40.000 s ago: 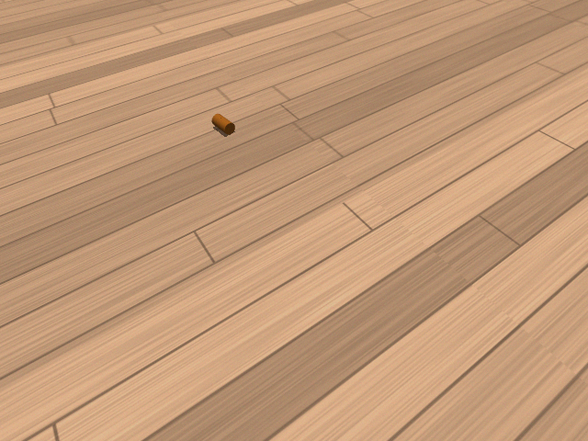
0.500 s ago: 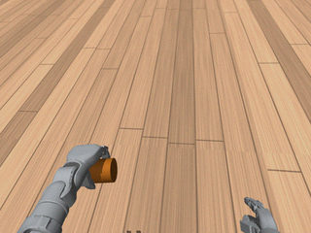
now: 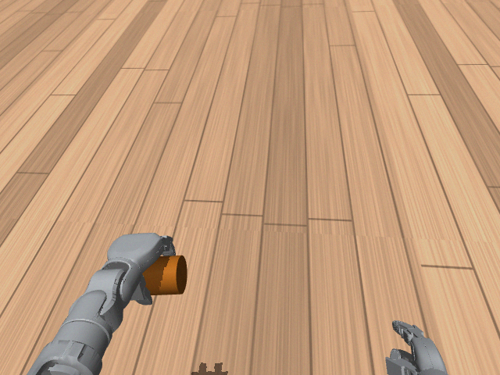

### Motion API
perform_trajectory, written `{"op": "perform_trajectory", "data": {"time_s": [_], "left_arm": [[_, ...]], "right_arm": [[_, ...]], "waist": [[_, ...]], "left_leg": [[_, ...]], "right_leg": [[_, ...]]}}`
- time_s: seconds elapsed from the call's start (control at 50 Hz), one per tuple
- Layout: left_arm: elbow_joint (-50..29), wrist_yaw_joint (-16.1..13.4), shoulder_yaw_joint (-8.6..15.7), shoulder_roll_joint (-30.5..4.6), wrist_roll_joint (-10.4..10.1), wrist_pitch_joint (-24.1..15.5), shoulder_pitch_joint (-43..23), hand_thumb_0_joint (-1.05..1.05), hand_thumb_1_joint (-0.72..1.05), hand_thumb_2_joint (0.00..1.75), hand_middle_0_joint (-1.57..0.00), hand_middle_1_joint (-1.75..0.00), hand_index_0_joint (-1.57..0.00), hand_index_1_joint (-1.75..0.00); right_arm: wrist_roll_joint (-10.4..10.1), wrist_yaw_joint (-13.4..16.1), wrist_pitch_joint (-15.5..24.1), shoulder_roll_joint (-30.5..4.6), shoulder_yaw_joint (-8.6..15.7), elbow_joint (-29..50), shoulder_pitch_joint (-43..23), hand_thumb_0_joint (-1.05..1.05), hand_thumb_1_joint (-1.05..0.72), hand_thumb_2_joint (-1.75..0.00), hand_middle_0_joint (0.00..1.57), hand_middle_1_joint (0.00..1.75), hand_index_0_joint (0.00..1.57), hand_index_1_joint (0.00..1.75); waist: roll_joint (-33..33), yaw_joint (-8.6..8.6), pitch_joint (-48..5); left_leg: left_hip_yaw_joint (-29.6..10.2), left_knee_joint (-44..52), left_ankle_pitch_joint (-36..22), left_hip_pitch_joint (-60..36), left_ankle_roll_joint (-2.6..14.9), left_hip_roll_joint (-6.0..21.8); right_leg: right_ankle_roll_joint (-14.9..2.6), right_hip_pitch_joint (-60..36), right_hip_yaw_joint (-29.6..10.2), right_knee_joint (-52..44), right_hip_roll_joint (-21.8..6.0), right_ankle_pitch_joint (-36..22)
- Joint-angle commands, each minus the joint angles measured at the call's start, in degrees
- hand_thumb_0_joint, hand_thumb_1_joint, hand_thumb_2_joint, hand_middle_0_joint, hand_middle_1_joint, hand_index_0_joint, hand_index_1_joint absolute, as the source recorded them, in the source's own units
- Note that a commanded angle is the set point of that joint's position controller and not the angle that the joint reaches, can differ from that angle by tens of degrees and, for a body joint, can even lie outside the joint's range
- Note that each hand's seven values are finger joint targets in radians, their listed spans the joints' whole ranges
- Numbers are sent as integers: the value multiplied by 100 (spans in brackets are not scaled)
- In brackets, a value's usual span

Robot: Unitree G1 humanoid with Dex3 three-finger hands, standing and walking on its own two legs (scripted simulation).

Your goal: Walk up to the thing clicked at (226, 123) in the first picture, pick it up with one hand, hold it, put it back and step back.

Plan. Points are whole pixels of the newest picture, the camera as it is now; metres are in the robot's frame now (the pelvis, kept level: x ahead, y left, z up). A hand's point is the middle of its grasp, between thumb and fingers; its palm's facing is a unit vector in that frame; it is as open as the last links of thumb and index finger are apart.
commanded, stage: crouch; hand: left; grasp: from above
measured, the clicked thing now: (148, 275) +0.31 +0.22 -0.07
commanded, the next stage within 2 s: lower in 1.82 s
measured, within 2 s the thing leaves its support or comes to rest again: neither
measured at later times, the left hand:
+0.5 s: hand (179, 279) +0.39 +0.22 -0.28, palm faces -0.40 +0.07 -0.91, open 9.9 cm
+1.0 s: hand (196, 290) +0.44 +0.22 -0.48, palm faces -0.45 +0.02 -0.89, open 9.8 cm
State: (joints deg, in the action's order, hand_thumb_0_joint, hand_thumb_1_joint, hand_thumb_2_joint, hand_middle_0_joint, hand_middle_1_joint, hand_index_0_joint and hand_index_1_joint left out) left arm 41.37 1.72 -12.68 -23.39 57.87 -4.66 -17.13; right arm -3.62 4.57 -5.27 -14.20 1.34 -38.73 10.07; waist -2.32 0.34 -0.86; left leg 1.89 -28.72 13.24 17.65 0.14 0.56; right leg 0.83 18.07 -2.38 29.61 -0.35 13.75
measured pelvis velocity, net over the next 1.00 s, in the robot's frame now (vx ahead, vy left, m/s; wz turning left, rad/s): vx -0.06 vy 0.00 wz -0.03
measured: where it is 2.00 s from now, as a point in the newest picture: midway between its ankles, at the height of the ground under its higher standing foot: outside the picture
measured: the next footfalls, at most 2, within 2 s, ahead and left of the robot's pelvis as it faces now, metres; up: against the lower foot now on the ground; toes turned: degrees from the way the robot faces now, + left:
none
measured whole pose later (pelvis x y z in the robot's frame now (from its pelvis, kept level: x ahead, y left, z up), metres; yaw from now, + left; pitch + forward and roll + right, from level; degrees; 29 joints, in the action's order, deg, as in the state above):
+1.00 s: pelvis -0.06 +0.00 -0.33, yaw -2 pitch +40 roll -6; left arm 78.2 -17.6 0.1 -35.1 72.1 -6.8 -58.8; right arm 5.5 -3.5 2.0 -13.6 -0.4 -40.5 11.2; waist -2.0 14.2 -8.6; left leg -4.2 -116.8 37.5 119.7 0.3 0.2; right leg 1.6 116.2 2.3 114.0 0.4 38.2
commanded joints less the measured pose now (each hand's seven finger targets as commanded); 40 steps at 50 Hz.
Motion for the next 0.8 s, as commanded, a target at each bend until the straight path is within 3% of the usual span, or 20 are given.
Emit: {"op": "perform_trajectory", "data": {"time_s": [0.0,0.04,0.08,0.12,0.16,0.2,0.22,0.3,0.34,0.36,0.38,0.4,0.48,0.52,0.56,0.6,0.62,0.64,0.74,0.78], "left_arm": [[-376,-731,533,-1074,222,-234,-2372,0,74,75,-100,-81,-105,-76],[-157,-1043,553,-1075,362,-287,-2645,0,73,73,-100,-81,-105,-76],[376,-1353,415,-798,546,-298,-2784,0,71,74,-100,-80,-104,-75],[535,-1693,542,-1024,753,-318,-3236,0,68,77,-97,-82,-102,-78],[981,-1947,405,-774,893,-252,-3521,0,70,75,-98,-83,-103,-78],[1217,-2132,576,-1104,1020,-158,-3938,0,68,77,-97,-82,-102,-78],[1372,-2179,540,-1062,1045,-110,-4132,0,68,76,-98,-81,-102,-77],[1930,-2254,565,-1069,952,27,-4653,0,68,76,-97,-79,-102,-75],[1888,-2290,750,-1421,975,90,-4863,0,68,77,-98,-80,-102,-76],[2101,-2285,697,-1269,950,153,-4821,0,70,77,-100,-77,-104,-74],[1958,-2291,759,-1401,942,184,-5027,0,71,76,-101,-77,-105,-74],[2051,-2286,748,-1343,927,222,-5180,0,72,76,-102,-76,-106,-73],[2342,-2204,934,-1668,955,310,-5379,0,70,67,-101,-71,-105,-67],[2533,-2127,920,-1518,921,311,-5409,0,69,64,-100,-68,-105,-64],[2608,-2089,1039,-1777,975,265,-5588,0,69,64,-100,-67,-104,-63],[2837,-2022,956,-1593,978,202,-5666,0,69,61,-100,-65,-105,-60],[2581,-2027,1042,-1872,1007,139,-5975,0,69,59,-100,-64,-104,-60],[2974,-2005,1036,-1832,1060,123,-5762,0,69,59,-100,-63,-104,-58],[2835,-2076,1207,-2110,1178,-90,-6153,0,70,62,-101,-66,-105,-61],[2508,-2133,1323,-2420,1265,-183,-6521,0,70,65,-102,-64,-106,-60]], "right_arm": [[93,-13,177,-768,258,575,-225,0,-90,-90,20,30,20,30],[146,-55,177,-801,315,494,-78,0,-90,-90,20,30,20,30],[221,-119,202,-823,370,383,145,0,-91,-90,20,30,20,30],[288,-177,213,-873,453,373,301,0,-90,-90,20,30,20,30],[327,-232,226,-887,502,348,454,0,-91,-90,20,30,20,30],[349,-259,240,-956,538,307,625,0,-91,-90,20,30,20,30],[370,-267,254,-941,525,287,681,0,-91,-90,20,30,20,30],[441,-250,382,-1002,562,179,895,0,-90,-90,20,30,20,30],[473,-228,427,-1048,573,169,964,0,-90,-90,20,30,20,30],[492,-222,441,-1028,558,163,978,0,-90,-90,20,30,20,30],[505,-217,461,-1042,566,147,1025,0,-90,-90,20,30,20,30],[519,-208,476,-1043,562,130,1065,0,-90,-90,20,30,20,30],[566,-204,544,-1061,544,40,1148,0,-90,-90,20,30,20,30],[595,-243,564,-1057,513,50,1171,0,-90,-90,20,30,20,30],[601,-253,572,-1131,515,50,1193,0,-90,-90,20,30,20,30],[623,-293,584,-1120,473,51,1206,0,-90,-90,20,30,20,30],[615,-303,586,-1127,443,67,1211,0,-90,-90,20,30,20,30],[633,-321,598,-1163,433,42,1223,0,-90,-90,20,30,20,30],[732,-475,706,-1208,304,-9,1381,0,-90,-90,20,30,20,30],[754,-526,717,-1235,305,-14,1386,0,-90,-90,20,30,20,30]], "waist": [[386,226,-1200],[222,285,-1492],[326,407,-1746],[67,413,-2246],[98,551,-2436],[-96,563,-2733],[-89,639,-2866],[-189,783,-3340],[-414,704,-3813],[-375,770,-3926],[-384,773,-4211],[-455,882,-4220],[-544,911,-4431],[-561,1006,-4292],[-674,1033,-4315],[-581,1225,-4050],[-716,1209,-4172],[-580,1276,-4006],[-906,1382,-4516],[-1226,1365,-4894]], "left_leg": [[-9,-333,-638,-66,70,-147],[24,-861,-609,279,47,-162],[-19,-1529,-525,845,23,-141],[-41,-2200,-442,1366,11,-122],[-16,-2716,-162,2009,22,-127],[-55,-3064,21,2485,25,-121],[-54,-3239,133,2744,45,-133],[-260,-3877,542,3471,57,-74],[-324,-4152,702,3718,39,-65],[-301,-4337,707,3943,57,-71],[-334,-4497,717,4026,64,-65],[-360,-4607,784,4195,46,-50],[-443,-5116,983,4832,69,-33],[-519,-5298,1239,5167,60,-29],[-615,-5454,1580,5362,43,-31],[-708,-5676,1945,5757,50,-27],[-735,-5747,2110,5856,46,-51],[-767,-5892,2221,6042,56,-42],[-715,-6582,1752,6338,47,-52],[-687,-6786,1583,6258,32,-54]], "right_leg": [[-137,537,173,124,195,-559],[-130,979,164,536,182,-571],[-139,1576,188,1173,192,-518],[-163,2235,184,1747,208,-404],[-170,2767,200,2197,193,-205],[-189,3190,230,2565,213,-36],[-186,3357,236,2730,217,56],[-239,4261,349,3490,243,447],[-263,4485,380,3861,222,571],[-268,4578,393,4034,232,579],[-274,4657,407,4204,233,577],[-289,4880,421,4367,227,636],[-325,5490,495,4969,242,844],[-344,5926,527,5231,225,1083],[-358,6341,566,5471,223,1365],[-353,6825,602,5684,213,1644],[-374,6904,621,5813,226,1779],[-345,7160,625,5900,206,1859],[-333,7634,656,6500,150,1535],[-356,7768,681,6703,173,1437]]}}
